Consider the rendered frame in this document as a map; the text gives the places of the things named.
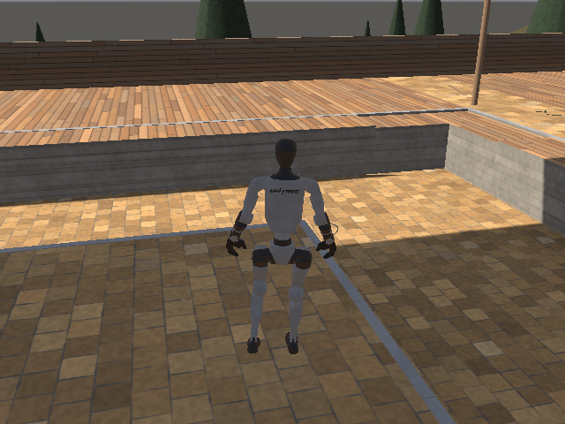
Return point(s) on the left robot forearm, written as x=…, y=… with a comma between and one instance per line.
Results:
x=237, y=229

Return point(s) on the right robot hand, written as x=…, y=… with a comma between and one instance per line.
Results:
x=323, y=246

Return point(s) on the robot torso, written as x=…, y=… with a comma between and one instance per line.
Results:
x=284, y=201

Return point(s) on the robot left foot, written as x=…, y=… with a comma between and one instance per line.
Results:
x=253, y=346

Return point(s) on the left robot upper arm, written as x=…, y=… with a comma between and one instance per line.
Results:
x=256, y=185

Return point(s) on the left robot hand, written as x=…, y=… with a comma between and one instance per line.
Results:
x=238, y=244

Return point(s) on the right robot forearm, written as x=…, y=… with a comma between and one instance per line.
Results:
x=326, y=232

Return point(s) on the right robot upper arm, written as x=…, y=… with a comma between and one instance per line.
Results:
x=312, y=187

